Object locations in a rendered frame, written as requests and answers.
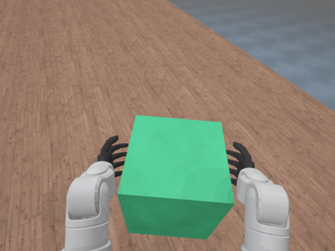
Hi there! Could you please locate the right robot hand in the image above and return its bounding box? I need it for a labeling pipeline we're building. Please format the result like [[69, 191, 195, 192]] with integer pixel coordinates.
[[226, 142, 254, 186]]

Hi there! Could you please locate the left robot hand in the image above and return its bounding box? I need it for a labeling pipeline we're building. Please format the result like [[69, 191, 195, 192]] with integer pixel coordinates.
[[97, 135, 128, 178]]

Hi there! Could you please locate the robot left forearm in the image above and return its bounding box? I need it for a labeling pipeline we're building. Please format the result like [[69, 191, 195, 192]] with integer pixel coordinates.
[[61, 161, 116, 251]]

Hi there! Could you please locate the carton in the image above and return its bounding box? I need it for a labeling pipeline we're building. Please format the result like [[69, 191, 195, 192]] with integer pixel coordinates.
[[117, 115, 235, 239]]

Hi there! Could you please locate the robot right forearm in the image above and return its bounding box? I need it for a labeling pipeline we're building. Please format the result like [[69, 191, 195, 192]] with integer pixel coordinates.
[[236, 168, 290, 251]]

